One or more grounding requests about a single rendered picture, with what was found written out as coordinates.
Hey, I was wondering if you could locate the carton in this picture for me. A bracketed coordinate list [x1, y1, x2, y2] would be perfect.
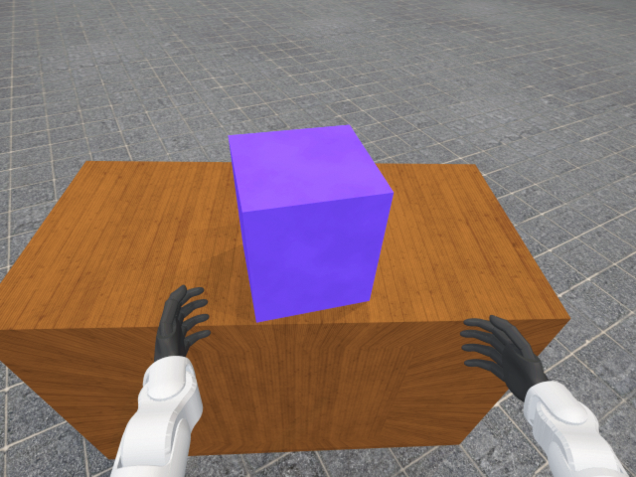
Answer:
[229, 125, 394, 323]

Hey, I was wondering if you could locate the robot right forearm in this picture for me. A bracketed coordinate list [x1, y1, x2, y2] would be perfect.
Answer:
[524, 381, 629, 477]

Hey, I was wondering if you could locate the robot right hand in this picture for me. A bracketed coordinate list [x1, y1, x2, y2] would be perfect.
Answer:
[460, 315, 550, 402]

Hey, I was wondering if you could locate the pedestal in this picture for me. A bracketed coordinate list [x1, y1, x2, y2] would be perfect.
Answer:
[0, 161, 571, 459]

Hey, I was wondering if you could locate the robot left hand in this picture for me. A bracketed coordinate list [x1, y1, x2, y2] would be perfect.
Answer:
[154, 285, 211, 363]

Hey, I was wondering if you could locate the robot left forearm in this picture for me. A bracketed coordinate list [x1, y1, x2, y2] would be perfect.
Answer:
[110, 356, 203, 477]

